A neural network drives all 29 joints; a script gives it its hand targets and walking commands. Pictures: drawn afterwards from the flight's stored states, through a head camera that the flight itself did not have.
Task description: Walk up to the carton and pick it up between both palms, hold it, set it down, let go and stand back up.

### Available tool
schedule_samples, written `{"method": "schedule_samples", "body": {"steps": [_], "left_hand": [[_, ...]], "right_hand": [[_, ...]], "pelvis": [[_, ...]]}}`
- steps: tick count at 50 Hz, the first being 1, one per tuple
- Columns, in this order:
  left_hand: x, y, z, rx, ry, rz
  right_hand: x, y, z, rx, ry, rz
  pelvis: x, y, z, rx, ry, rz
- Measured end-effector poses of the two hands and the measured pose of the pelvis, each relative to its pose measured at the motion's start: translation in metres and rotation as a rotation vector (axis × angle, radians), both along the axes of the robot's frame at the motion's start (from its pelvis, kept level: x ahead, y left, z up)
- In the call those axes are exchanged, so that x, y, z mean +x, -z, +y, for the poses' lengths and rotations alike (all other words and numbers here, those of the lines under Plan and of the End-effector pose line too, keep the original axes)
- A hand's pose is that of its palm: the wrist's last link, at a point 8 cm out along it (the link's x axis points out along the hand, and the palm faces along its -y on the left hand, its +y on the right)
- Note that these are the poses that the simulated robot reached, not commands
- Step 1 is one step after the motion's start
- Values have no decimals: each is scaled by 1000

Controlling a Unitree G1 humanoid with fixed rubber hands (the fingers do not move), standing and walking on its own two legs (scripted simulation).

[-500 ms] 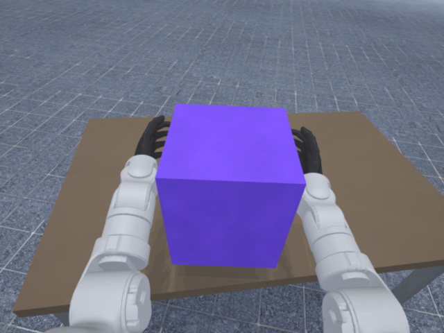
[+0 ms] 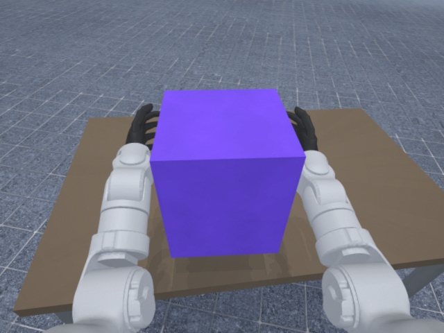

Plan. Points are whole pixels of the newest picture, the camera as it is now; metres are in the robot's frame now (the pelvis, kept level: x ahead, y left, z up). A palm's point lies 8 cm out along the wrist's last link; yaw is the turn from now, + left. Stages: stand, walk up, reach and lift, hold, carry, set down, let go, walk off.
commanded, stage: reach and lift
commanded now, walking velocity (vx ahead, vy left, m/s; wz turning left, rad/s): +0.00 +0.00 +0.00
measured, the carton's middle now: (223, 174) +0.38 -0.01 +0.11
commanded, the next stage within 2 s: hold in 0.86 s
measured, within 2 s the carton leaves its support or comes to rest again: neither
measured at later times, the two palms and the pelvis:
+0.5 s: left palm (131, 143) +0.37 +0.15 +0.20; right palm (309, 140) +0.37 -0.15 +0.20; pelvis -0.01 +0.00 +0.00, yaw +0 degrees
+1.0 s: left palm (130, 136) +0.38 +0.15 +0.20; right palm (308, 131) +0.38 -0.15 +0.21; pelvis +0.00 +0.00 +0.00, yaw +0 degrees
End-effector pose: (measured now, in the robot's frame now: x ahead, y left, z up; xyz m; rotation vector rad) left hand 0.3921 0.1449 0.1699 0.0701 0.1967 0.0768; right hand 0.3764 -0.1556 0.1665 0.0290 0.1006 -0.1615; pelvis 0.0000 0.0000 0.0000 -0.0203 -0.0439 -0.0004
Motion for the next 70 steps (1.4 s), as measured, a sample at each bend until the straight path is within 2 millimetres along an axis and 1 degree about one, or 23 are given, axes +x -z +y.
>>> {"method": "schedule_samples", "body": {"steps": [3,11,25,34,46,50,56,70], "left_hand": [[-1,-4,0,-4,-10,-5],[-9,-16,1,-13,-26,-24],[-22,-25,3,-16,-38,-23],[-20,-34,5,-32,-52,-27],[-15,-31,4,-31,-54,-9],[-16,-35,5,-32,-58,-21],[-22,-48,6,-35,-62,-57],[-44,-53,10,-41,-64,-46]], "right_hand": [[1,-2,0,8,-7,-6],[-2,-17,1,5,-20,-27],[-11,-33,3,-8,-35,-25],[-7,-43,5,-17,-46,-31],[0,-40,4,-13,-47,-13],[0,-44,5,0,-49,-25],[-5,-58,6,10,-52,-60],[-26,-67,10,3,-53,-49]], "pelvis": [[1,0,0,0,0,-1],[-1,0,0,1,0,-17],[-9,1,1,-1,-1,-42],[-9,1,0,-1,-1,-42],[-5,0,-1,1,-1,-36],[-5,0,-1,1,-1,-36],[-6,0,-1,1,-1,-46],[-19,1,2,-3,-2,-79]]}}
